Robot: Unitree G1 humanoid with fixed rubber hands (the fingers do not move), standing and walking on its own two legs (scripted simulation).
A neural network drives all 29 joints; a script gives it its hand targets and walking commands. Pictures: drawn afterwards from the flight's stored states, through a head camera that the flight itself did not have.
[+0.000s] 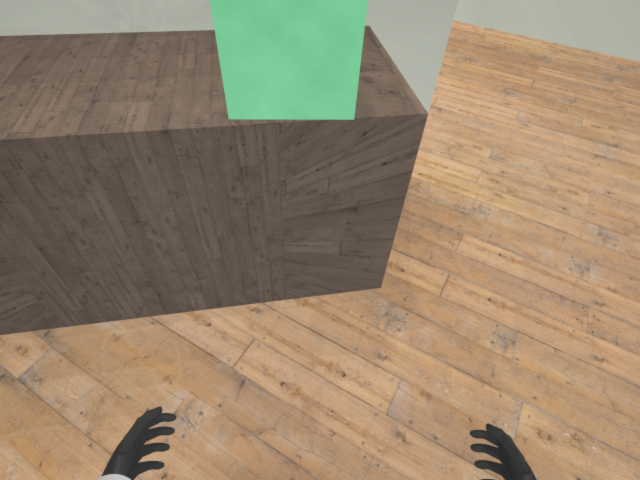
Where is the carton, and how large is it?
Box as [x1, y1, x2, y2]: [210, 0, 367, 119]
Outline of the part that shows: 210,0 229,118 353,119 367,0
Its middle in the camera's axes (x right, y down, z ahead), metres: -0.06 -0.49 +0.88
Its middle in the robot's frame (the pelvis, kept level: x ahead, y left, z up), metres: +1.01 +0.09 +0.14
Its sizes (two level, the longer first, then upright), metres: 0.306 0.291 0.291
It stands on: a pedestal, 0.74 m high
